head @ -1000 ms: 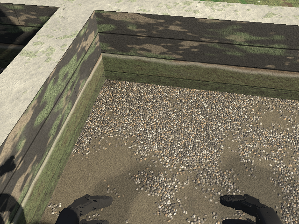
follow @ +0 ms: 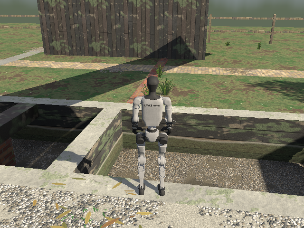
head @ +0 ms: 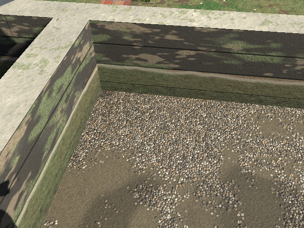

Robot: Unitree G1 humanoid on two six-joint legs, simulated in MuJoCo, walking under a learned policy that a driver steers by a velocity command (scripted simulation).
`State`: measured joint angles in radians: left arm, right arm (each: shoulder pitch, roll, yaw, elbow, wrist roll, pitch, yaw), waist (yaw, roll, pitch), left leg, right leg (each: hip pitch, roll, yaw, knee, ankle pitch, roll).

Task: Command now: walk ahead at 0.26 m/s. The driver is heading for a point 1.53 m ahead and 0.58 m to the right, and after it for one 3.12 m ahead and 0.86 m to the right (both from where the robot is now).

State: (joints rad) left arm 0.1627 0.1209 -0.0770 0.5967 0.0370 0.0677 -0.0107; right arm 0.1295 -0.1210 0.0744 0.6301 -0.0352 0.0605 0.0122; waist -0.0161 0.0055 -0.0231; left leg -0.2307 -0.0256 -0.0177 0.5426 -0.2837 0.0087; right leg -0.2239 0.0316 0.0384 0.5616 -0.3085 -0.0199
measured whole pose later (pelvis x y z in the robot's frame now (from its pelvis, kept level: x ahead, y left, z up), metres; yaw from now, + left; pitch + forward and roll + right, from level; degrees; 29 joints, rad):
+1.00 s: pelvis +0.00 +0.01 -0.01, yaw -1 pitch -1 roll +0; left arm 0.04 0.13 -0.06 0.55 0.02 0.07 0.01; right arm 0.06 -0.12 0.07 0.59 -0.02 0.05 -0.01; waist -0.02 0.00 0.01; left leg -0.29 -0.02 0.00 0.65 -0.34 0.01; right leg -0.28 0.04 0.05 0.66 -0.35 -0.01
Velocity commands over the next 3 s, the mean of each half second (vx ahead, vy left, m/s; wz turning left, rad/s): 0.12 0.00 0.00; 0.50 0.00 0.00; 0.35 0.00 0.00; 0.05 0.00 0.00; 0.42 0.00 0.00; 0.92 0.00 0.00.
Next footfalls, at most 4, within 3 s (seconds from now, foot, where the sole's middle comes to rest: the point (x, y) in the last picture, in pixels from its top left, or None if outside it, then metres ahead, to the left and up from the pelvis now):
none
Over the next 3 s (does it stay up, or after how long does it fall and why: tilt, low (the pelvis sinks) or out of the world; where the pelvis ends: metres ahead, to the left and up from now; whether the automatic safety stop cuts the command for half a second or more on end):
stays up -0.03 0.01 -0.01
